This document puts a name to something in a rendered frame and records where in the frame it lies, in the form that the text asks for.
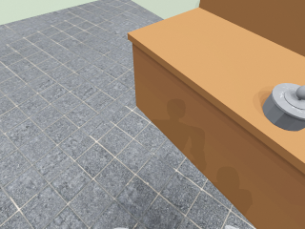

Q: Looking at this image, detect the knob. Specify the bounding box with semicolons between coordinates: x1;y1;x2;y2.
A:
295;85;305;100

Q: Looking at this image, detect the table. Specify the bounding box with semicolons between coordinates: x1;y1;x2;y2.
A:
127;0;305;229

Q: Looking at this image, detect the pot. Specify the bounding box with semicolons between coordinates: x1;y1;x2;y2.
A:
262;94;305;132

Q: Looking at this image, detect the lid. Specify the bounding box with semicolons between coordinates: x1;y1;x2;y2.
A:
271;83;305;120

